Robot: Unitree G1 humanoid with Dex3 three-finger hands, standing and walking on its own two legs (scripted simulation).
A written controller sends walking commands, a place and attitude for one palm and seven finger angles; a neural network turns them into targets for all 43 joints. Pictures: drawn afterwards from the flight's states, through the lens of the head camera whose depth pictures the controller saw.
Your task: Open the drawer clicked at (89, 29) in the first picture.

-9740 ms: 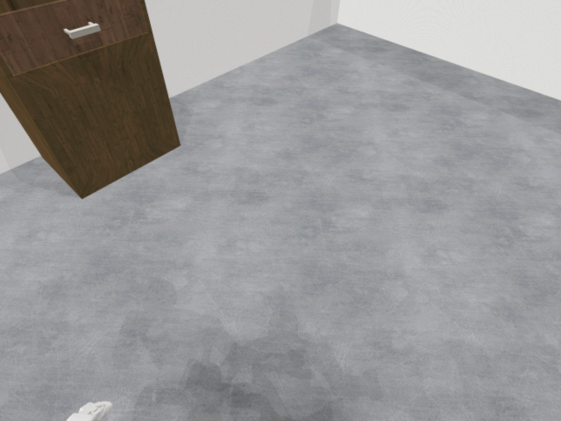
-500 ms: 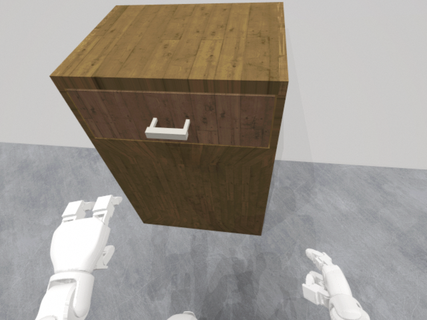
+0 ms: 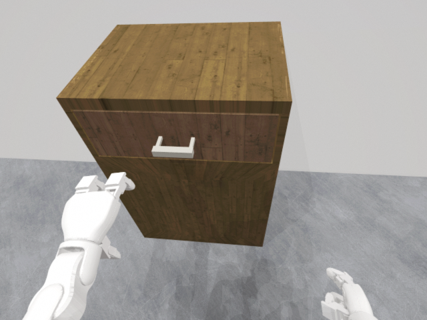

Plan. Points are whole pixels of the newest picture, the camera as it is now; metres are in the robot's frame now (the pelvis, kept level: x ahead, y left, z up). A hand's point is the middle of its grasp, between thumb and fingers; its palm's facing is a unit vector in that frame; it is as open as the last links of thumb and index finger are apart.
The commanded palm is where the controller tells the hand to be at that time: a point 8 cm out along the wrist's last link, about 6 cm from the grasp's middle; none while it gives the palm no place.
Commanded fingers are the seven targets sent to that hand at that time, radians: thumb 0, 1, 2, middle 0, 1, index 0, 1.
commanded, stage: raise the hand with hooked fingers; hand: left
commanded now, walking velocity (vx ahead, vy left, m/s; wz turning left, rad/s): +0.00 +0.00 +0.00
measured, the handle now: (174, 146) +0.54 +0.17 -0.03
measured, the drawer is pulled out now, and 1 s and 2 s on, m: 0.00 0.00 0.00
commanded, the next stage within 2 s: move the hooked fingers above the handle in 0.70 s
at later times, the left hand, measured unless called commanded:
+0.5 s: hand (93, 196) +0.30 +0.26 +0.09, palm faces +0.00 -0.10 -0.99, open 13.8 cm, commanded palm +0.27 +0.26 +0.14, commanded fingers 0.00 -0.50 0.30 -0.30 -1.20 -0.30 -1.20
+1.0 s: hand (107, 196) +0.31 +0.24 +0.08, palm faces +0.00 -0.08 -1.00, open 13.8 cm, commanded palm +0.30 +0.24 +0.13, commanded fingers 0.00 -0.50 0.30 -0.30 -1.20 -0.30 -1.20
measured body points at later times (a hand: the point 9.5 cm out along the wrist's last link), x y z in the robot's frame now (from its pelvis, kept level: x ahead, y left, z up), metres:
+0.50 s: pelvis +0.00 +0.02 +0.01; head +0.02 -0.01 +0.46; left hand +0.30 +0.26 +0.14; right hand +0.17 -0.21 -0.11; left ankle +0.00 +0.11 -0.72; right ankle -0.03 -0.09 -0.72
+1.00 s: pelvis -0.01 +0.01 +0.01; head +0.01 -0.02 +0.46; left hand +0.30 +0.24 +0.13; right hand +0.17 -0.22 -0.10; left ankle +0.00 +0.11 -0.72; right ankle -0.03 -0.09 -0.72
